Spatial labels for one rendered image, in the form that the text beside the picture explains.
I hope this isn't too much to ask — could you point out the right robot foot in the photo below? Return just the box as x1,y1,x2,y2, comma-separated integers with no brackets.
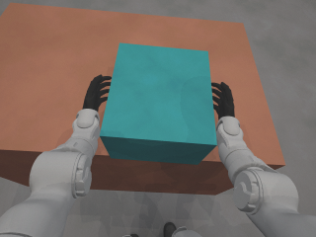
163,222,177,237

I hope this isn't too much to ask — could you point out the robot right forearm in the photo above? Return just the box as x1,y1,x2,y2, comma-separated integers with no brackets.
216,116,299,204

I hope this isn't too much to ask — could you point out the left robot upper arm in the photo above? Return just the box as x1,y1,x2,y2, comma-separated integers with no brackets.
0,151,92,237

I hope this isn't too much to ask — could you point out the robot left hand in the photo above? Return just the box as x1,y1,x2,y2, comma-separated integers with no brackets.
82,74,112,112

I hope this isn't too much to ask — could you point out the robot left forearm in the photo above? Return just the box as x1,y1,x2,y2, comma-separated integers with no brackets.
29,109,101,192

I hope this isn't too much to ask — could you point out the robot right hand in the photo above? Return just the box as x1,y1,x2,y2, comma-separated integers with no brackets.
211,82,235,119

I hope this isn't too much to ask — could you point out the carton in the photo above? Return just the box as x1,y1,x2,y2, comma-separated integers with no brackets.
99,42,217,165

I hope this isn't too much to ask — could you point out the pedestal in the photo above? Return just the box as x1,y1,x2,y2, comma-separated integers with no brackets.
0,2,285,196

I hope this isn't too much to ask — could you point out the robot right shin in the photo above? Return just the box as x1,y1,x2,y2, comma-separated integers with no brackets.
172,226,187,237

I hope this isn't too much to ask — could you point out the right robot upper arm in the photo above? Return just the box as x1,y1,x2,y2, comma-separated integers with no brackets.
232,169,316,237

